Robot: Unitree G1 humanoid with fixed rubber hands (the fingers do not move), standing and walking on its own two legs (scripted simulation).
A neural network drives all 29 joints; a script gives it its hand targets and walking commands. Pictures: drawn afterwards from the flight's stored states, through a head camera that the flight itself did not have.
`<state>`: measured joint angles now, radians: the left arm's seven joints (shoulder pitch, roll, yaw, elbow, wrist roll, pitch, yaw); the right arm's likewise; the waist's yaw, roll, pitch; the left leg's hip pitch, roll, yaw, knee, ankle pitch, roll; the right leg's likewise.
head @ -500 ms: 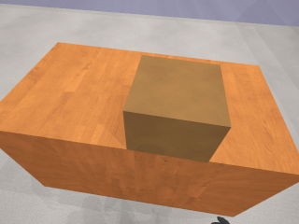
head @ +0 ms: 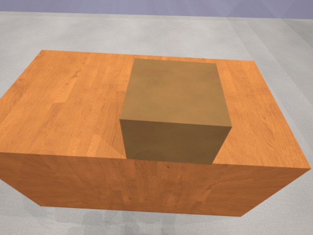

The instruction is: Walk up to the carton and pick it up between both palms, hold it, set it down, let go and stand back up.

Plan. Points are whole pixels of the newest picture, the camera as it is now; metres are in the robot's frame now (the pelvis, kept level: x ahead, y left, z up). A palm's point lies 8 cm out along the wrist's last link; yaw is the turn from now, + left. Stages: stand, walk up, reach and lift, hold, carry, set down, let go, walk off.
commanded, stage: walk up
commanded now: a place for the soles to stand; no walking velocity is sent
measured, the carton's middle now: (172, 110) +0.50 -0.05 -0.01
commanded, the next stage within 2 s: none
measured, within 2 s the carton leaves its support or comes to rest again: neither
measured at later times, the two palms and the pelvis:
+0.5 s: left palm out of the picture +0.02 +0.25 -0.14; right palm out of the picture +0.02 -0.24 -0.14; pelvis +0.00 +0.01 +0.00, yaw -6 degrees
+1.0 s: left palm out of the picture +0.07 +0.24 -0.14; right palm out of the picture -0.02 -0.25 -0.15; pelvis +0.00 +0.01 -0.01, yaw -12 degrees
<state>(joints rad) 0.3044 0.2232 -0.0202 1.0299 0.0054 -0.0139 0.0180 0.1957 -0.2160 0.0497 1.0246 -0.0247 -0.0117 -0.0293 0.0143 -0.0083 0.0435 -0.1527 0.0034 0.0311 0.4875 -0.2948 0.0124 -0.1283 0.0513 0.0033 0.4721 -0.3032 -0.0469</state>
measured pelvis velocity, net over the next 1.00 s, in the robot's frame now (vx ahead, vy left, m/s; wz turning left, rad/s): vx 0.00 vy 0.01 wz -0.21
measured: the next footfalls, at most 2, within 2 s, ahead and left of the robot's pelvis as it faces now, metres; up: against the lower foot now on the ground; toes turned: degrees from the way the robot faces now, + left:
none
